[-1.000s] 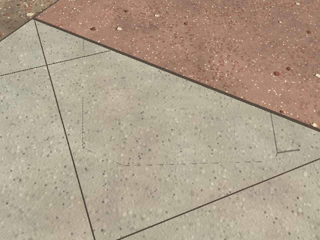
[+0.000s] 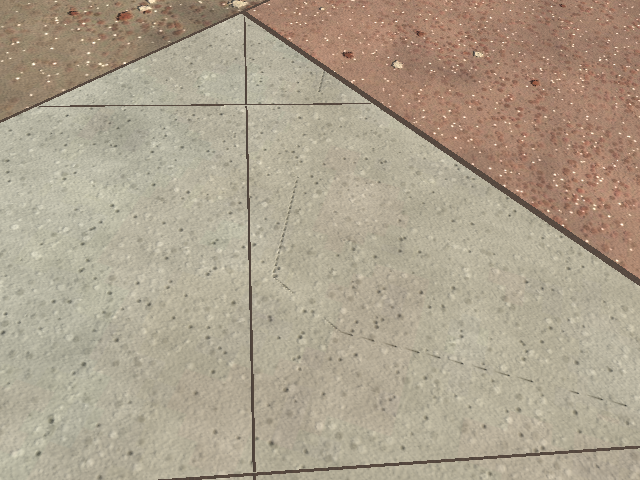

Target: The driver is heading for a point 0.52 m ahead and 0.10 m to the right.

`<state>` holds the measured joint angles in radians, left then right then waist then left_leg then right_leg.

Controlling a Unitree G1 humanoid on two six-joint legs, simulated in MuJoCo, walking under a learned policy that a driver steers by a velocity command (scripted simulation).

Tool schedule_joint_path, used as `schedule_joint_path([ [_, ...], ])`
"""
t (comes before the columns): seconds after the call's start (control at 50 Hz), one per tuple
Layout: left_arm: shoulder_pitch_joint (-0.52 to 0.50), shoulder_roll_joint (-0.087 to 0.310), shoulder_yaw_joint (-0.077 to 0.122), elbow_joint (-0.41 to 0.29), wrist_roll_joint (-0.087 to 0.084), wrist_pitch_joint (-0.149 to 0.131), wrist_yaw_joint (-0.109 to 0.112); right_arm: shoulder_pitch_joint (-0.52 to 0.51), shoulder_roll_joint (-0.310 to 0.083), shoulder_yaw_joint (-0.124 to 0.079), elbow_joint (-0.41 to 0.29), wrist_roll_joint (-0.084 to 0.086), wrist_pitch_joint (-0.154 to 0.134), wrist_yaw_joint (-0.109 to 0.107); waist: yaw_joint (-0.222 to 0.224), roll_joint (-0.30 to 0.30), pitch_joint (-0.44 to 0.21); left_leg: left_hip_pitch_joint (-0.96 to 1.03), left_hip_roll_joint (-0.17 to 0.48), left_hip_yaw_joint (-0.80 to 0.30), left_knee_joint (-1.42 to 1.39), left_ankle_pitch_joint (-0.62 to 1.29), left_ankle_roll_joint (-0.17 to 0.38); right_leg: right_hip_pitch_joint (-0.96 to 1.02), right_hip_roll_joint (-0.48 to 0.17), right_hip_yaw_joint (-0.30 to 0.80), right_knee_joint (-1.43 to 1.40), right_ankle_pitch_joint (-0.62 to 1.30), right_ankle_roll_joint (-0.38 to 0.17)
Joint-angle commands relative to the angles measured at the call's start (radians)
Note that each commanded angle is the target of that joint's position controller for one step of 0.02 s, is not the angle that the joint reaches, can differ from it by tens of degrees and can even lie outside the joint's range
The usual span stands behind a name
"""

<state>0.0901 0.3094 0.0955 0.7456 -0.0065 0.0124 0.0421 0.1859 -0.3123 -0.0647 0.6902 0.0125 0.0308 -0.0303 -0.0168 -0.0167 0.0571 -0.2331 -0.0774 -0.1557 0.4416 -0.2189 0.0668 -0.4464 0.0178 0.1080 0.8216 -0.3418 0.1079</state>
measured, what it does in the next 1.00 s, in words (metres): walks ahead: right foot, then left foot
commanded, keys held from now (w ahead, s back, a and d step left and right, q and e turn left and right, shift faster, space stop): no key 0.20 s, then w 0.18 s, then w+e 0.62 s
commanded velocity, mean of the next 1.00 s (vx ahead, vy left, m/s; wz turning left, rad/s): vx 0.29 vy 0.00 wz -0.11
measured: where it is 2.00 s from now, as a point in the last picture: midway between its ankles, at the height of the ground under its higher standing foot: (355, 442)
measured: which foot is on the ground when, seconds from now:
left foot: down 0.00-0.16, up 0.18-0.50, down 0.52-0.98, up 1.00-1.00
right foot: up 0.00-0.14, down 0.16-0.52, up 0.54-0.98, down 1.00-1.00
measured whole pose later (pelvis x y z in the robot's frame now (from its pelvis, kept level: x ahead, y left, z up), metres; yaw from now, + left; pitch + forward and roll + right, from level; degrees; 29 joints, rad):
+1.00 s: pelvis +0.26 -0.03 -0.04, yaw -12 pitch +2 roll +1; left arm 0.04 0.27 0.04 0.61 -0.03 -0.04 -0.07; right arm 0.42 -0.29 -0.06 0.86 0.01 -0.05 -0.03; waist -0.06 -0.01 0.06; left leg 0.13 0.07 0.24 0.48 -0.51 -0.04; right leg -0.54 0.03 -0.07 0.60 -0.11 -0.12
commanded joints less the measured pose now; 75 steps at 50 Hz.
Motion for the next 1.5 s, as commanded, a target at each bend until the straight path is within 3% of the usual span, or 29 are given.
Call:
schedule_joint_path([
  [0.02, -0.036, 0.086, 0.017, -0.072, -0.003, -0.029, -0.008, -0.022, -0.184, -0.051, -0.07, -0.003, -0.002, -0.001, -0.014, 0.173, -0.107, 0.114, 0.246, -0.279, -0.075, 0.273, 0.163, -0.017, 0.011, -0.005, -0.076, -0.01, -0.004],
  [0.14, 0.053, 0.074, 0.009, -0.046, -0.001, -0.055, -0.039, -0.071, -0.139, -0.026, -0.074, 0.009, 0.012, -0.001, 0.032, 0.16, -0.134, 0.075, 0.199, -0.306, 0.024, 0.347, 0.099, 0.229, 0.001, -0.046, -0.445, 0.207, -0.065],
  [0.16, 0.058, 0.104, 0.012, -0.05, 0.014, -0.057, -0.037, -0.035, -0.111, -0.017, -0.067, 0.0, 0.007, -0.003, 0.02, 0.105, -0.142, 0.022, 0.159, -0.273, 0.06, 0.206, 0.047, 0.319, -0.078, 0.023, -0.488, 0.342, -0.095],
  [0.18, 0.043, 0.168, 0.017, -0.068, 0.032, -0.054, -0.032, 0.028, -0.071, -0.003, -0.063, -0.028, -0.001, 0.0, -0.034, -0.104, -0.161, -0.062, 0.043, -0.145, 0.214, -0.093, -0.012, 0.394, -0.25, 0.205, -0.494, 0.577, -0.176],
  [0.2, 0.034, 0.15, 0.006, -0.054, 0.053, -0.053, -0.035, 0.019, -0.099, -0.014, -0.075, -0.016, -0.005, -0.002, -0.04, -0.222, -0.119, -0.15, -0.028, -0.051, 0.304, -0.39, -0.066, 0.326, -0.366, 0.343, -0.5, 0.636, -0.348],
  [0.22, 0.035, 0.108, -0.006, -0.057, 0.04, -0.059, -0.037, 0.018, -0.158, -0.028, -0.06, -0.02, -0.006, -0.007, -0.008, -0.163, -0.125, -0.167, 0.017, -0.032, 0.447, -0.423, -0.106, 0.312, -0.378, 0.361, -0.541, 0.428, -0.396],
  [0.28, 0.083, 0.136, -0.002, -0.017, -0.008, -0.058, -0.027, -0.022, -0.135, -0.031, -0.046, -0.011, -0.005, 0.001, 0.028, -0.148, -0.046, -0.341, 0.057, 0.015, 0.555, -0.276, -0.138, 0.37, -0.279, 0.326, -0.628, -0.182, -0.316],
  [0.42, 0.162, 0.155, -0.001, 0.005, -0.014, -0.051, -0.017, -0.11, -0.04, 0.002, -0.049, 0.0, -0.082, 0.03, 0.077, -0.157, -0.023, -0.151, 0.067, 0.165, 0.19, -0.186, -0.107, 0.296, -0.202, 0.177, -0.651, -0.038, -0.31],
  [0.5, 0.15, 0.132, -0.011, -0.004, -0.025, -0.042, -0.028, 0.06, -0.082, -0.022, 0.019, 0.01, -0.104, 0.031, -0.024, -0.102, -0.049, 0.213, 0.055, 0.182, -0.078, 0.046, -0.061, 0.098, -0.166, 0.188, -0.557, -0.06, -0.276],
  [0.52, 0.122, 0.069, -0.03, -0.016, -0.017, -0.05, -0.032, 0.164, -0.105, -0.031, 0.036, 0.011, -0.105, 0.019, -0.08, -0.069, -0.092, 0.381, 0.142, 0.1, -0.081, 0.008, -0.043, -0.025, -0.114, 0.154, -0.44, -0.104, -0.222],
  [0.54, 0.092, -0.037, -0.06, -0.047, -0.007, -0.062, -0.038, 0.277, -0.174, -0.044, 0.046, -0.009, -0.104, 0.006, -0.124, 0.136, -0.156, 0.519, 0.358, -0.165, -0.155, -0.179, 0.021, -0.191, -0.001, 0.023, -0.126, -0.171, -0.145],
  [0.56, 0.074, 0.029, -0.042, -0.093, -0.034, -0.076, -0.03, 0.293, -0.254, -0.069, 0.066, -0.026, -0.106, 0.02, -0.114, 0.257, -0.098, 0.398, 0.51, -0.433, -0.258, -0.408, 0.143, -0.318, 0.002, 0.003, 0.07, -0.25, -0.139],
  [0.58, 0.098, 0.105, -0.019, -0.077, -0.046, -0.081, -0.029, 0.223, -0.171, -0.046, 0.05, -0.021, -0.12, 0.023, -0.079, 0.187, -0.015, 0.347, 0.483, -0.411, -0.286, -0.501, 0.155, -0.367, -0.053, 0.053, 0.195, -0.182, -0.149],
  [0.62, 0.152, 0.107, -0.008, -0.033, -0.035, -0.076, -0.037, 0.135, -0.091, -0.023, 0.038, -0.01, -0.134, 0.026, -0.031, 0.179, 0.033, 0.32, 0.39, -0.218, -0.303, -0.326, 0.091, -0.39, -0.078, 0.049, 0.252, -0.025, -0.154],
  [0.7, 0.122, 0.041, -0.02, -0.038, -0.026, -0.071, -0.058, 0.136, -0.066, -0.019, 0.054, -0.026, -0.141, 0.025, -0.031, 0.122, 0.033, 0.266, 0.317, 0.059, -0.312, 0.117, 0.068, -0.373, -0.099, 0.014, 0.259, 0.191, -0.122],
  [0.88, -0.112, -0.004, -0.052, -0.184, -0.02, -0.072, -0.112, 0.202, -0.131, -0.031, 0.107, -0.001, -0.118, 0.013, -0.069, 0.07, 0.094, 0.267, 0.341, 0.294, -0.307, 0.382, 0.067, -0.248, -0.081, -0.147, -0.169, 0.346, -0.147],
  [0.96, 0.048, 0.093, -0.004, -0.18, -0.023, -0.059, -0.118, 0.187, -0.189, -0.046, 0.097, 0.0, -0.086, -0.001, 0.066, 0.136, -0.081, 0.349, 0.349, 0.349, 0.044, 1.042, 0.029, 0.035, 0.046, -0.233, -0.184, 0.186, -0.242],
  [0.98, 0.206, 0.145, 0.026, -0.143, -0.025, -0.053, -0.105, 0.173, -0.19, -0.044, 0.089, 0.005, -0.082, -0.005, 0.155, 0.117, -0.168, 0.246, 0.323, 0.366, 0.254, 1.015, 0.003, 0.282, 0.075, -0.22, -0.236, 0.23, -0.282],
  [1.0, 0.35, 0.207, 0.052, -0.111, -0.025, -0.036, -0.08, 0.19, -0.16, -0.03, 0.068, -0.009, -0.091, -0.007, 0.21, 0.019, -0.257, -0.008, 0.277, 0.351, 0.552, 0.634, -0.033, 0.596, -0.031, -0.026, -0.251, 0.197, -0.328],
  [1.02, 0.299, 0.3, 0.058, -0.127, -0.025, -0.046, -0.074, 0.314, 0.0, 0.02, 0.014, -0.034, -0.119, 0.017, 0.057, -0.235, -0.38, -0.428, 0.065, 0.237, 0.92, -0.361, -0.087, 0.901, -0.31, 0.579, -0.351, -0.023, -0.525],
  [1.04, 0.33, 0.208, 0.036, -0.147, -0.018, -0.056, -0.073, 0.179, -0.104, 0.003, 0.0, 0.002, -0.158, 0.03, 0.151, -0.107, -0.455, -0.509, 0.064, 0.033, 1.001, -0.356, -0.07, 0.89, -0.343, 0.737, -0.507, -0.14, -0.525],
  [1.06, 0.271, 0.165, 0.019, -0.135, -0.003, -0.068, -0.074, 0.081, -0.139, -0.008, -0.035, 0.038, -0.171, 0.034, 0.14, -0.069, -0.27, -0.558, 0.106, 0.048, 0.97, -0.254, -0.056, 0.74, -0.326, 0.569, -0.54, 0.031, -0.466],
  [1.1, 0.125, 0.114, 0.001, -0.152, 0.001, -0.078, -0.074, 0.09, -0.126, -0.008, -0.014, 0.002, -0.168, 0.016, 0.036, 0.041, -0.119, -0.44, 0.183, 0.078, 0.826, -0.148, -0.071, 0.427, -0.246, 0.296, -0.515, 0.507, -0.411],
  [1.14, 0.079, 0.094, -0.007, -0.156, 0.017, -0.084, -0.07, 0.146, -0.124, -0.013, 0.003, -0.013, -0.135, 0.015, -0.015, 0.004, -0.114, -0.31, 0.204, 0.082, 0.775, -0.126, -0.097, 0.27, -0.206, 0.176, -0.541, 0.731, -0.405],
  [1.22, 0.088, 0.115, -0.008, -0.098, 0.01, -0.091, -0.056, 0.126, -0.065, 0.002, -0.002, -0.031, -0.101, 0.004, -0.023, -0.025, -0.11, -0.285, 0.174, 0.129, 0.579, 0.01, -0.143, 0.183, -0.151, 0.024, -0.547, 0.938, -0.383],
  [1.36, 0.14, 0.113, -0.02, -0.027, 0.008, -0.049, -0.033, -0.05, -0.056, 0.011, -0.041, -0.016, -0.114, 0.033, 0.061, -0.052, -0.127, -0.228, 0.135, 0.117, 0.188, 0.271, -0.119, 0.309, -0.158, 0.024, -0.494, 0.749, -0.316],
  [1.44, 0.118, 0.091, -0.032, 0.0, -0.002, -0.039, -0.034, -0.006, -0.084, -0.005, -0.035, -0.036, -0.124, 0.04, 0.008, -0.05, -0.124, -0.123, 0.107, 0.125, 0.001, 0.26, -0.048, 0.358, -0.163, 0.083, -0.336, 0.698, -0.275],
  [1.48, 0.263, 0.052, -0.045, 0.01, 0.03, -0.058, -0.037, 0.015, -0.167, -0.017, -0.046, -0.058, -0.127, 0.027, 0.076, 0.117, -0.247, 0.233, 0.298, -0.053, 0.061, 0.954, 0.084, 0.182, -0.03, 0.043, -0.178, 0.367, -0.173],
  [1.5, 0.292, 0.04, -0.053, 0.039, 0.022, -0.057, -0.034, 0.053, -0.081, -0.001, -0.036, -0.055, -0.111, 0.023, 0.033, 0.182, -0.337, 0.319, 0.383, -0.138, 0.073, 0.992, 0.199, 0.125, 0.01, 0.015, -0.067, 0.068, -0.117],
])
